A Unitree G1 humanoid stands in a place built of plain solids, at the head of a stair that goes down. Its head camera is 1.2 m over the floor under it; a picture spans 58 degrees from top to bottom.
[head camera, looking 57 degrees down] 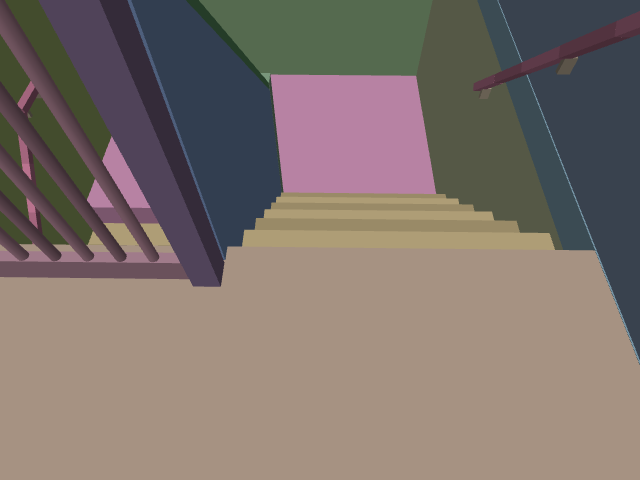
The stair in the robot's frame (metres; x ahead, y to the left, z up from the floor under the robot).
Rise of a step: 0.21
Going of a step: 0.21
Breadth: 1.20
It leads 1 degrees to the right of straight ahead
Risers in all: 7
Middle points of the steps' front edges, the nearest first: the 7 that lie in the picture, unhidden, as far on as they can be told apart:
0.75 -0.30 0.00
0.95 -0.30 -0.21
1.16 -0.30 -0.42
1.37 -0.31 -0.62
1.58 -0.31 -0.83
1.79 -0.31 -1.04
2.00 -0.31 -1.25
